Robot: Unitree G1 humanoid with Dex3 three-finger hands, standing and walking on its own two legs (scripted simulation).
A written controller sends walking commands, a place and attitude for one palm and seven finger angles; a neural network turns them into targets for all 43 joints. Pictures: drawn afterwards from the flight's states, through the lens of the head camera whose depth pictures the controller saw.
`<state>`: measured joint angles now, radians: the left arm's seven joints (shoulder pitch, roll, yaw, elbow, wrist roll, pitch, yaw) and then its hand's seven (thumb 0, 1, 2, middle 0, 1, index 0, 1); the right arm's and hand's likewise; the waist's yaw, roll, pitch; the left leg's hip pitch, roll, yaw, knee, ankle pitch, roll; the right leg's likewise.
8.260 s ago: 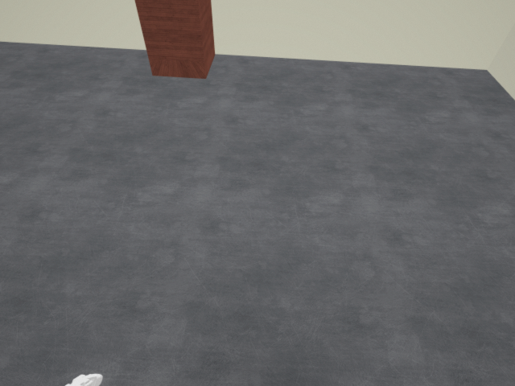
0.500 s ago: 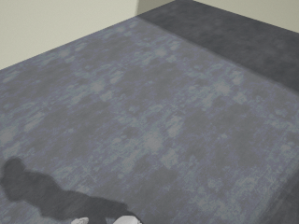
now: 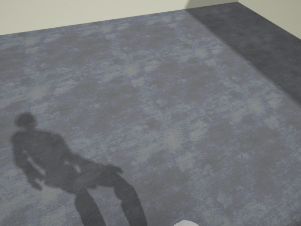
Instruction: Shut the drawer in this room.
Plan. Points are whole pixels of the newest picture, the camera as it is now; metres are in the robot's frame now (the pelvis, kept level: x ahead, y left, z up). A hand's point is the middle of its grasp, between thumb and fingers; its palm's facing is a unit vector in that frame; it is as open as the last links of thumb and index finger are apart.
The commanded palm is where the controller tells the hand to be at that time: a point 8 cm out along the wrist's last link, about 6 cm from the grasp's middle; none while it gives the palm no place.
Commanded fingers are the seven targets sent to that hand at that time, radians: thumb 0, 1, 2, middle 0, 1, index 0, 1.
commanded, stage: turn or walk to find it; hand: left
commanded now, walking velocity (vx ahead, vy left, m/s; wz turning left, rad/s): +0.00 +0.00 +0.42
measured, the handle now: out of the picture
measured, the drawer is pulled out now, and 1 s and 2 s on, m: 0.22 0.22 0.22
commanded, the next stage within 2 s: none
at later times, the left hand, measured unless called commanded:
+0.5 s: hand out of the picture +0.02 +0.14 -0.15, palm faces +0.23 -0.94 -0.27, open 7.4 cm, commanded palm none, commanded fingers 0.00 0.90 0.90 -0.20 -0.30 -0.20 -0.30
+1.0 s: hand out of the picture -0.06 +0.19 -0.16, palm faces +0.45 -0.86 -0.26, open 7.4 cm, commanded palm none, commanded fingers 0.00 0.90 0.90 -0.20 -0.30 -0.20 -0.30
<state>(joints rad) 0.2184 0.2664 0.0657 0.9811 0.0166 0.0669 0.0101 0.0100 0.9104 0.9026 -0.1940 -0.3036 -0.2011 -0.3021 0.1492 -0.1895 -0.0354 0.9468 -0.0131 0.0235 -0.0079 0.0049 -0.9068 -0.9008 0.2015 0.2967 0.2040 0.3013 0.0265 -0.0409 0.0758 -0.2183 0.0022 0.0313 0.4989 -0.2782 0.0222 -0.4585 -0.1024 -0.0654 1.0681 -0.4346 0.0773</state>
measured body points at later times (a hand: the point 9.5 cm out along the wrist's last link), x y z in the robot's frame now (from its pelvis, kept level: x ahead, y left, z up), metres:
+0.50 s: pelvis -0.01 -0.06 +0.00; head +0.02 -0.08 +0.45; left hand +0.00 +0.19 -0.13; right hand +0.08 -0.30 -0.16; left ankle -0.08 +0.10 -0.65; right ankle +0.01 -0.14 -0.74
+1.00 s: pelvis -0.04 -0.03 +0.00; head -0.02 -0.02 +0.45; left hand -0.09 +0.24 -0.14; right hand +0.14 -0.21 -0.14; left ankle -0.08 +0.08 -0.74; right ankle +0.01 -0.16 -0.70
